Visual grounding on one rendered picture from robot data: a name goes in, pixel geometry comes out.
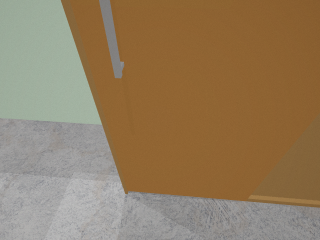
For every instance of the handle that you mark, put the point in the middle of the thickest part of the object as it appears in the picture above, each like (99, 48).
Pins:
(107, 16)

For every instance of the wardrobe door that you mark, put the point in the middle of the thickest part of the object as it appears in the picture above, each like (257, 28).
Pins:
(213, 93)
(297, 174)

